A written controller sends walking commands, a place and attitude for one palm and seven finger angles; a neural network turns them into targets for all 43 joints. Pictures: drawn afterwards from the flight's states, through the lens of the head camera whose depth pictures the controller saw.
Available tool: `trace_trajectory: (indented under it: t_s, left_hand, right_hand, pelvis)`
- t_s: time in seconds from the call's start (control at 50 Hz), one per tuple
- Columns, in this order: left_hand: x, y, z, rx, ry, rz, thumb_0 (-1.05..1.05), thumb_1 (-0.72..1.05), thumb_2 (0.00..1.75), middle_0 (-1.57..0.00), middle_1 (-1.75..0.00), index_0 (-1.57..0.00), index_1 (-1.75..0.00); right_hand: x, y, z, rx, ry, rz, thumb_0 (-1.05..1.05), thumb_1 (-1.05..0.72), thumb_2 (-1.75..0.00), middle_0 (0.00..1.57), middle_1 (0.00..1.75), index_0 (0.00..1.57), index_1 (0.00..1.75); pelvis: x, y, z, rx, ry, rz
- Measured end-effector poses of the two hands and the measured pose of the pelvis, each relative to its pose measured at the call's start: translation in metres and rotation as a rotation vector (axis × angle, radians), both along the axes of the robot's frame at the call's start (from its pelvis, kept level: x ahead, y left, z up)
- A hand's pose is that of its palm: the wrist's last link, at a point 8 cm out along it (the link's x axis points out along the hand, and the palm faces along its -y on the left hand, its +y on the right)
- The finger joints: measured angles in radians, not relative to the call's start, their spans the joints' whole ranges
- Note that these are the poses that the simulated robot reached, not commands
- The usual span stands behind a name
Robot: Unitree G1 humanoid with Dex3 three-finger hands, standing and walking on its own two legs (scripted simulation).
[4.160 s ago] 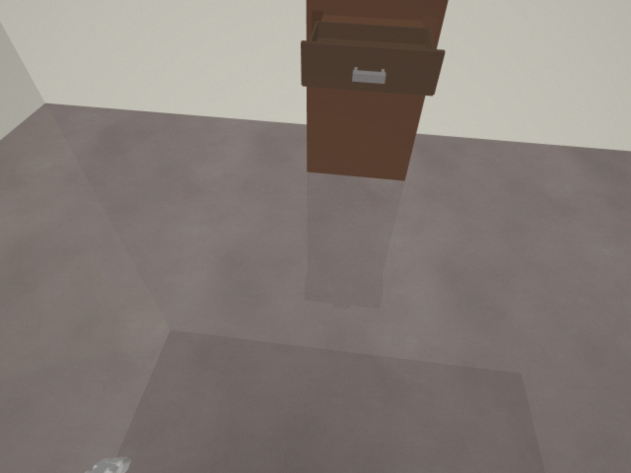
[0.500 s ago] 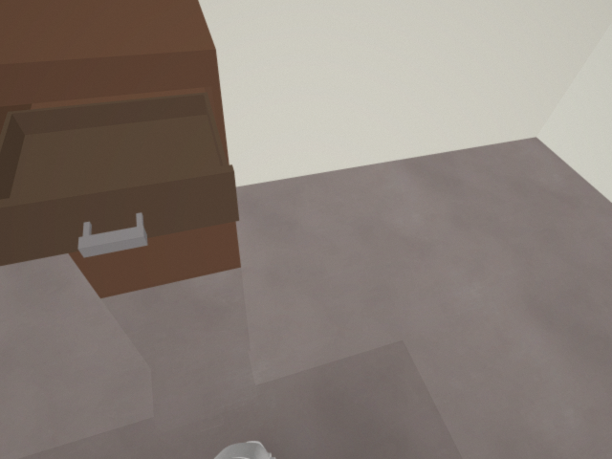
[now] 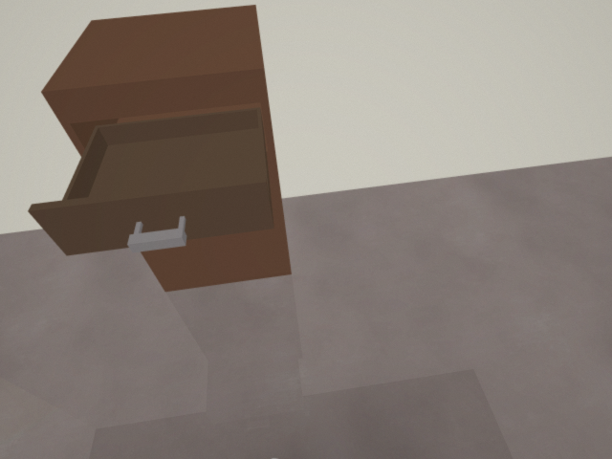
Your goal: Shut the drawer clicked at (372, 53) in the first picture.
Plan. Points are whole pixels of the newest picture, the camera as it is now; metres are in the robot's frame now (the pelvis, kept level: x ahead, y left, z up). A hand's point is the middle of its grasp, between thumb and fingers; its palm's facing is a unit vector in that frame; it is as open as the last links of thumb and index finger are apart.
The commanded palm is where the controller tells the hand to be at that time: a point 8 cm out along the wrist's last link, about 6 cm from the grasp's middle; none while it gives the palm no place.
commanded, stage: turn to face it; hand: left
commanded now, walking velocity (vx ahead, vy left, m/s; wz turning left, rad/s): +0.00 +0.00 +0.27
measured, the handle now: (159, 231) +0.54 +0.32 -0.08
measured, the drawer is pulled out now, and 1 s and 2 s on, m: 0.30 0.30 0.30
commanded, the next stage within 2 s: take the last steps up to it in 0.08 s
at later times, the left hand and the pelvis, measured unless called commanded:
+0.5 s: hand out of the picture -0.12 +0.17 -0.15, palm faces +0.32 -0.92 -0.21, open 7.4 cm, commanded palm none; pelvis +0.00 +0.01 +0.02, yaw +11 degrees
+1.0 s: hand (145, 449) +0.17 +0.27 -0.16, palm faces +0.16 -0.97 -0.17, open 7.4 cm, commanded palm none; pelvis +0.11 +0.07 +0.01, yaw +10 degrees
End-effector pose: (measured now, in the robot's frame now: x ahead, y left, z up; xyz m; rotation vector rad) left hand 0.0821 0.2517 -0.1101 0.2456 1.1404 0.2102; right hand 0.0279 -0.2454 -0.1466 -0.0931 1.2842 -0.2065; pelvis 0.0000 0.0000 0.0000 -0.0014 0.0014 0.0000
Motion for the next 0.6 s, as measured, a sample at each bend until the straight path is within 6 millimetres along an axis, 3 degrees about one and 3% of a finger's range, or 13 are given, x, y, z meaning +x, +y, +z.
trace_trajectory:
  t_s: [0.18, 0.32, 0.4, 0.5, 0.56, 0.6]
  left_hand:
    - [-0.062, -0.034, 0.011, -0.024, 0.056, 0.120, 0.01, 0.90, 0.90, -0.20, -0.30, -0.20, -0.30]
    - [-0.119, -0.045, 0.003, -0.071, 0.122, 0.228, 0.01, 0.91, 0.90, -0.20, -0.30, -0.20, -0.30]
    - [-0.165, -0.045, -0.002, -0.105, 0.202, 0.302, 0.01, 0.91, 0.90, -0.20, -0.30, -0.20, -0.30]
    - [-0.219, -0.039, -0.009, -0.159, 0.336, 0.380, 0.01, 0.90, 0.90, -0.20, -0.30, -0.20, -0.30]
    - [-0.240, -0.029, -0.019, -0.198, 0.412, 0.409, 0.01, 0.90, 0.90, -0.20, -0.30, -0.20, -0.30]
    - [-0.243, -0.020, -0.026, -0.216, 0.456, 0.401, 0.01, 0.90, 0.90, -0.20, -0.30, -0.20, -0.30]
  right_hand:
    - [0.008, -0.022, 0.008, 0.019, 0.042, 0.105, 0.01, -0.91, -0.90, 0.20, 0.30, 0.20, 0.30]
    - [0.035, -0.016, 0.011, 0.003, 0.056, 0.221, 0.01, -0.91, -0.90, 0.19, 0.30, 0.19, 0.30]
    - [0.067, 0.003, 0.019, -0.005, 0.008, 0.293, 0.01, -0.91, -0.90, 0.19, 0.30, 0.19, 0.30]
    - [0.116, 0.045, 0.033, -0.013, -0.097, 0.373, 0.01, -0.91, -0.90, 0.19, 0.30, 0.19, 0.30]
    - [0.139, 0.075, 0.037, -0.023, -0.173, 0.402, 0.01, -0.91, -0.90, 0.19, 0.30, 0.19, 0.30]
    - [0.143, 0.091, 0.037, -0.026, -0.208, 0.394, 0.00, -0.91, -0.90, 0.19, 0.30, 0.19, 0.30]
  pelvis:
    - [-0.005, -0.024, 0.015, 0.043, -0.021, 0.099]
    - [-0.009, -0.022, 0.016, 0.037, -0.013, 0.156]
    - [-0.008, -0.011, 0.017, 0.026, -0.005, 0.178]
    - [-0.003, 0.013, 0.016, 0.011, 0.001, 0.187]
    - [0.004, 0.033, 0.009, -0.013, -0.003, 0.187]
    - [0.009, 0.044, 0.005, -0.010, -0.014, 0.182]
